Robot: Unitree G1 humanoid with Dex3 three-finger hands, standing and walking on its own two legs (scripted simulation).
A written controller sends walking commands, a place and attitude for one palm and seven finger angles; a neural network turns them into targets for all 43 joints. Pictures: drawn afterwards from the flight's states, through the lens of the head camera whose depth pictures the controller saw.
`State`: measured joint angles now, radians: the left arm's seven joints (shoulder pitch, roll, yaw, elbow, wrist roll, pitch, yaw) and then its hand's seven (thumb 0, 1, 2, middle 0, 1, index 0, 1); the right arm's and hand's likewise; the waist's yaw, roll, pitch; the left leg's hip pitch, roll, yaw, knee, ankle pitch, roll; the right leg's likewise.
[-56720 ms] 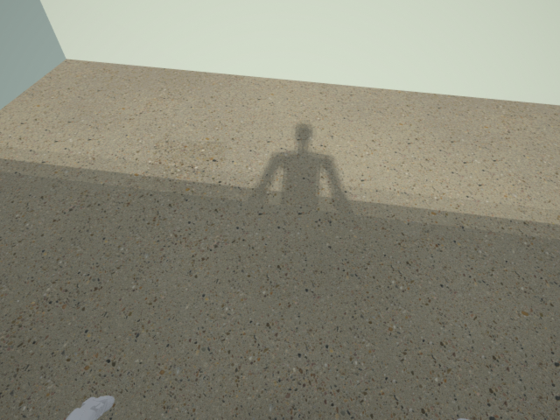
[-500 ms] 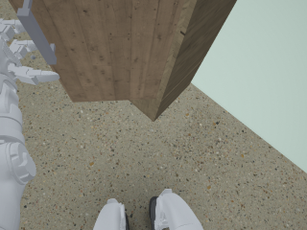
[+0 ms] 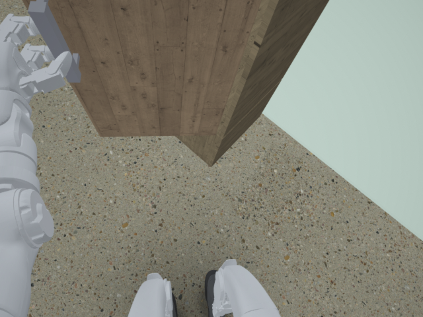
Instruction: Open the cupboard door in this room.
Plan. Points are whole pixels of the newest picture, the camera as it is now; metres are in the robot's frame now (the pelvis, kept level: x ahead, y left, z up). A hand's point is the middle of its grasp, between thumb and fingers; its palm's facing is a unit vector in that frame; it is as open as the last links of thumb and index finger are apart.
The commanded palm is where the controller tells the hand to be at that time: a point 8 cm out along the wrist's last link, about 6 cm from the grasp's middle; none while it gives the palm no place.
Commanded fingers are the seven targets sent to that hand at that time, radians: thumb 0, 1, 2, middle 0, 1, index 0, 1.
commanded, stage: close the thumb around the handle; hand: left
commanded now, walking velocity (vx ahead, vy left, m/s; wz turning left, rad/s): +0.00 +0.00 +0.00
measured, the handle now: (60, 39) +0.59 +0.22 +0.06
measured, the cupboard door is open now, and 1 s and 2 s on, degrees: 46 66 66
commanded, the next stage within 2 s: pull the door open along its arc in 0.02 s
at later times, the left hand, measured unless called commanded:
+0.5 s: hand (54, 94) +0.48 +0.22 +0.06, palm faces +0.00 -1.00 -0.02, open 7.0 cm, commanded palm +0.43 +0.26 +0.06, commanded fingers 0.00 0.90 0.90 -0.40 -1.35 -0.40 -1.35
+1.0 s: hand (32, 245) +0.26 +0.22 +0.06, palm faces +0.04 -1.00 +0.01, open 4.9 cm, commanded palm +0.22 +0.26 +0.06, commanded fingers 0.00 0.90 0.90 -0.40 -1.35 -0.40 -1.35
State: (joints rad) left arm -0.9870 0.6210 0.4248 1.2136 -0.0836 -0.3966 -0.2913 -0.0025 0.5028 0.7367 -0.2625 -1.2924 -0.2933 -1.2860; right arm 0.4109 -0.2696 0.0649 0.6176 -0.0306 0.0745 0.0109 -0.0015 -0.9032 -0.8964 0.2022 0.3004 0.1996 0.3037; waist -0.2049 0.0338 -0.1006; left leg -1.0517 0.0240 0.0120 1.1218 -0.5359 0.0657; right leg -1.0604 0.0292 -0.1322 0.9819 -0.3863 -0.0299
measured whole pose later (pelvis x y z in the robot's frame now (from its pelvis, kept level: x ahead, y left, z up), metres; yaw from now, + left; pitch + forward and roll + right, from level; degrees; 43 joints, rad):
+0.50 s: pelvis +0.01 +0.00 +0.02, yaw -2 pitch +24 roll -4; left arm -0.64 0.50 0.43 0.93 -0.17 -0.39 -0.32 0.00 0.60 0.75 -0.24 -1.26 -0.26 -1.26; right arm 0.41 -0.27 0.04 0.55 0.01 0.11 0.03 0.00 -0.90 -0.90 0.20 0.30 0.20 0.30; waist -0.16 0.03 -0.13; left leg -0.91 0.03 0.06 1.02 -0.53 0.07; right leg -0.95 0.05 -0.08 0.91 -0.37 -0.03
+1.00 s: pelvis -0.01 -0.01 +0.02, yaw +3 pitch +14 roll -3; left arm 0.03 0.27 0.23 0.34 -0.33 -0.43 -0.38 0.01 0.89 0.89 -0.40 -1.34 -0.39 -1.34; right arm 0.18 -0.26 0.03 0.51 0.04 -0.05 -0.03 0.01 -0.90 -0.90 0.20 0.30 0.20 0.30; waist 0.02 0.02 -0.12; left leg -0.78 -0.02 0.01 1.05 -0.52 0.05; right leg -0.80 -0.01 -0.13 0.97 -0.41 -0.04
